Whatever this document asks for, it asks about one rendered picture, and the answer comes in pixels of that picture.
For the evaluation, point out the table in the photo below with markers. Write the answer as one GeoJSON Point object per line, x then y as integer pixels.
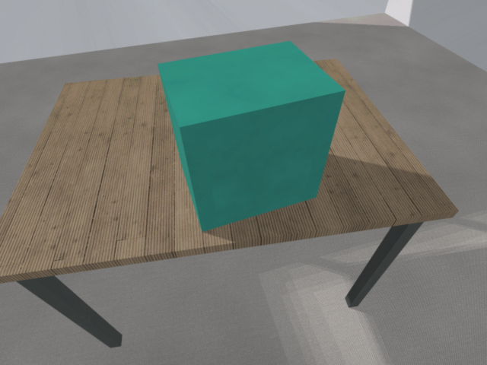
{"type": "Point", "coordinates": [104, 187]}

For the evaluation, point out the carton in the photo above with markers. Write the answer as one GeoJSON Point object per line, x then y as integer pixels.
{"type": "Point", "coordinates": [253, 128]}

